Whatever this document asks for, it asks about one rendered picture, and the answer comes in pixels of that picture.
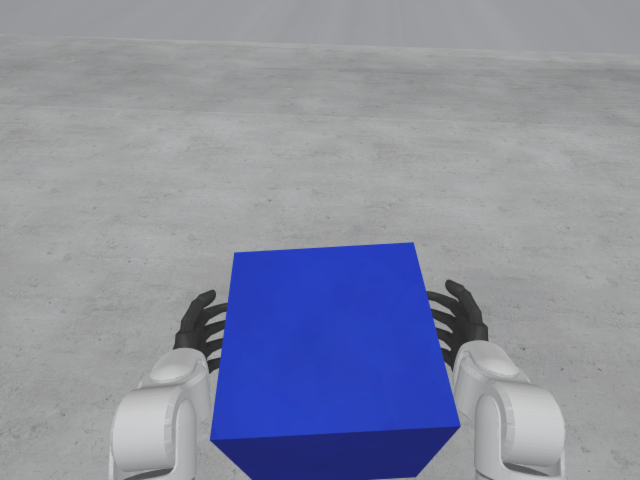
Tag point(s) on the robot right hand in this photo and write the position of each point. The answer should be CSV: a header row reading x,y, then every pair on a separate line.
x,y
467,325

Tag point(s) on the robot left forearm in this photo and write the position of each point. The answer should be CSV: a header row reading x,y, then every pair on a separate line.
x,y
153,433

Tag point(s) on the robot right forearm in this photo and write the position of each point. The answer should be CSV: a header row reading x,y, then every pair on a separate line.
x,y
519,428

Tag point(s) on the carton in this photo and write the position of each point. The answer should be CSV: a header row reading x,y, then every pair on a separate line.
x,y
331,366

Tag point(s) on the robot left hand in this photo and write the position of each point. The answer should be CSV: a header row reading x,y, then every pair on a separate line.
x,y
193,333

